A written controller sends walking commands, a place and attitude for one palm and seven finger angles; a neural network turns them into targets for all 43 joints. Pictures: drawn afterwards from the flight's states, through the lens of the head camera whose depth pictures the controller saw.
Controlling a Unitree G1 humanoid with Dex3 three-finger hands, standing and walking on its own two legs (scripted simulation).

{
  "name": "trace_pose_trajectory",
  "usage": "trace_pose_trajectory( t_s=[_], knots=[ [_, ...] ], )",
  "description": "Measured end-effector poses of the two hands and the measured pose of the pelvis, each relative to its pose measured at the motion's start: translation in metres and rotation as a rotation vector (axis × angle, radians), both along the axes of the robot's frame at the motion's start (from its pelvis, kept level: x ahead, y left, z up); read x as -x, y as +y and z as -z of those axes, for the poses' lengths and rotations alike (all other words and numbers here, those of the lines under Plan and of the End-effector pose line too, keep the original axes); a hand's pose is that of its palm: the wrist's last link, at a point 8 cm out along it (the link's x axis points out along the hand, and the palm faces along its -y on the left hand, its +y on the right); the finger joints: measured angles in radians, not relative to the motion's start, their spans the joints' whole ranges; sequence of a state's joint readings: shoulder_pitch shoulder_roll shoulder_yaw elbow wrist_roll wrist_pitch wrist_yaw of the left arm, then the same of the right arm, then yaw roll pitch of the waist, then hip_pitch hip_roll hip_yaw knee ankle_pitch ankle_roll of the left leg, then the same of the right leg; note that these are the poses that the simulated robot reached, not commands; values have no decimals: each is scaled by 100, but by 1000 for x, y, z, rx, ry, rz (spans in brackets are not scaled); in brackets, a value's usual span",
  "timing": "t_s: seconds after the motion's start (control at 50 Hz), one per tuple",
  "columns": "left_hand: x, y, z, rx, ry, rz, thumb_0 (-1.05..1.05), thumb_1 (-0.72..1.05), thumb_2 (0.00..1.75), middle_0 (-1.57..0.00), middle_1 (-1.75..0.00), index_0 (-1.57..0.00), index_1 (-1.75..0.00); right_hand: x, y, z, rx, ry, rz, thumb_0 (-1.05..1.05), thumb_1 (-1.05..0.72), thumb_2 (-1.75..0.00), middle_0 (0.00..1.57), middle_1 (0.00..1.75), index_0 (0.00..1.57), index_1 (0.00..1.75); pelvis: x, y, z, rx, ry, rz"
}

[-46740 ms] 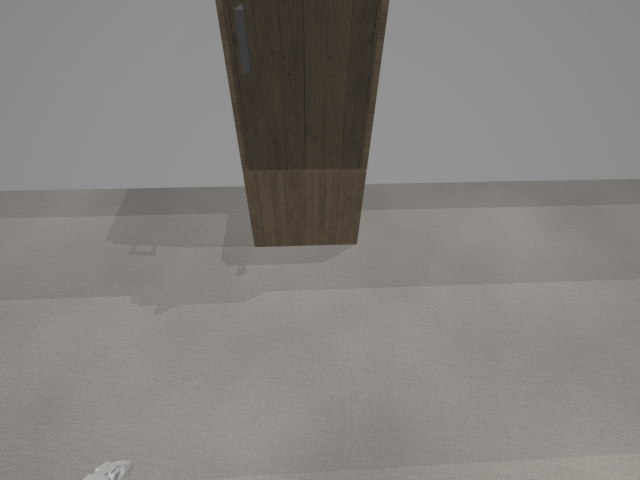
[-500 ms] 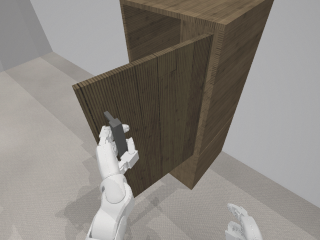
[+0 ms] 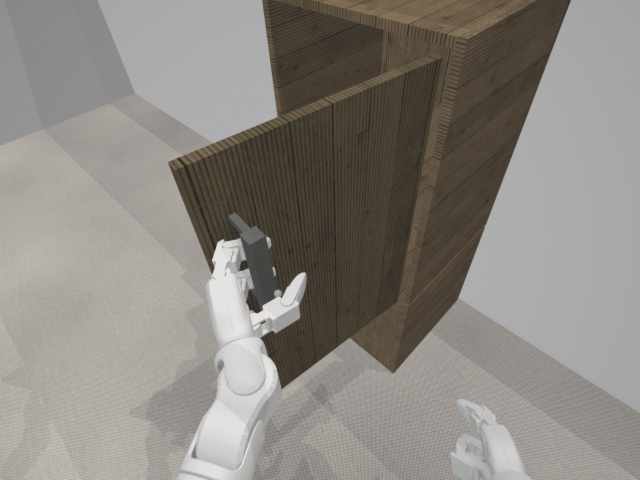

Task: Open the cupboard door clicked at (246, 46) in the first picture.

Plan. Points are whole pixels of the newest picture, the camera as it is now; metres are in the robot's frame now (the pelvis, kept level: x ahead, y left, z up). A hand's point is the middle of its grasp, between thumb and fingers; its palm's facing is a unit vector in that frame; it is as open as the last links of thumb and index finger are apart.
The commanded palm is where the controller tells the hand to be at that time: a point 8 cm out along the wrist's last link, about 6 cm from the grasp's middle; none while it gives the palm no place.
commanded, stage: open thumb and fingers to let go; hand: left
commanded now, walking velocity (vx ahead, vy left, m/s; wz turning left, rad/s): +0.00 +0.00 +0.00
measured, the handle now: (254, 268) +0.35 +0.11 +0.10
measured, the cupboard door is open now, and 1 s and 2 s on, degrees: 82 86 85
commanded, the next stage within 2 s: slide the hand sideways off the handle in 0.50 s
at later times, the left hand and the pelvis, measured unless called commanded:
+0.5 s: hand (276, 286) +0.32 +0.08 +0.10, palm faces +0.34 -0.94 -0.02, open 14.7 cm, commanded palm +0.27 +0.11 +0.10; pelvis -0.01 +0.03 +0.00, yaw -1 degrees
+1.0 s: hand (283, 321) +0.27 +0.07 +0.10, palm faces -0.11 -0.99 +0.03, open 16.1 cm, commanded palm +0.24 +0.12 +0.10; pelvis -0.02 +0.04 +0.00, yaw -2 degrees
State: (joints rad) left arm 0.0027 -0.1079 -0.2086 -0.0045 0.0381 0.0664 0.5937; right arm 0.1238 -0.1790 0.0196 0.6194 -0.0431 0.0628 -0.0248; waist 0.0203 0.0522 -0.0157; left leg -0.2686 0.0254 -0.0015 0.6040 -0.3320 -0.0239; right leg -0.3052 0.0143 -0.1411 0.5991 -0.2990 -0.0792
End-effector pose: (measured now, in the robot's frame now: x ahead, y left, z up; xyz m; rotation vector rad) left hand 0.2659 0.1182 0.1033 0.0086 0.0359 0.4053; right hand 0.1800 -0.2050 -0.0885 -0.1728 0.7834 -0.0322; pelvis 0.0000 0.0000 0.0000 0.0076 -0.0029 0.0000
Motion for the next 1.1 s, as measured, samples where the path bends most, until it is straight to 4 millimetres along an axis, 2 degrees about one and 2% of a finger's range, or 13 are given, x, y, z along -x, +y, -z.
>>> trace_pose_trajectory(
  t_s=[0.18, 0.32, 0.42, 0.64, 0.76, 0.84, 0.94, 1.1],
  knots=[
    [-8, 3, -1, 3, -1, 13, 1, -22, 41, -31, -122, -31, -123, 17, 7, 3, 14, 34, 17, 1, -91, -89, 20, 30, 20, 30, 7, 10, -1, 5, -2, 3],
    [-12, 3, 1, -14, 5, 37, 0, -42, 33, -28, -105, -27, -105, 28, 16, 4, 9, 55, 28, 1, -91, -89, 20, 30, 20, 30, 9, 21, -1, 8, 0, 12],
    [-13, 3, 1, -11, 4, 56, -1, -47, 31, -25, -86, -26, -88, 30, 24, 5, 4, 64, 30, 1, -91, -89, 20, 30, 20, 30, 9, 27, 0, 10, 1, 18],
    [-12, 9, 1, -18, 3, 80, -1, -50, 30, -39, -63, -37, -69, 21, 41, 4, -6, 53, -8, 1, -91, -89, 20, 30, 20, 30, 12, 37, 3, 12, 5, 15],
    [-3, 19, 5, -88, -52, 411, -1, -49, 30, -29, -47, -22, -51, 29, 44, 4, -1, 28, -5, 1, -91, -89, 20, 30, 20, 30, 16, 40, 5, 10, -2, 4],
    [0, 16, 5, -32, -45, 546, -1, -50, 30, -23, -39, -16, -41, 35, 44, 4, -10, 2, 17, 1, -91, -89, 20, 30, 20, 30, 18, 44, 5, 13, -16, 8],
    [6, 8, 5, 40, -39, 529, -1, -50, 29, -18, -35, -19, -37, 39, 44, -1, -31, -29, 35, 1, -91, -89, 20, 30, 20, 30, 17, 44, 3, 6, -19, 30],
    [19, 3, 5, 21, -45, 497, -1, -50, 30, -18, -34, -19, -33, 35, 36, -10, -37, -53, 37, 1, -91, -89, 20, 30, 20, 30, 12, 37, 1, 1, -22, 53]
  ],
)
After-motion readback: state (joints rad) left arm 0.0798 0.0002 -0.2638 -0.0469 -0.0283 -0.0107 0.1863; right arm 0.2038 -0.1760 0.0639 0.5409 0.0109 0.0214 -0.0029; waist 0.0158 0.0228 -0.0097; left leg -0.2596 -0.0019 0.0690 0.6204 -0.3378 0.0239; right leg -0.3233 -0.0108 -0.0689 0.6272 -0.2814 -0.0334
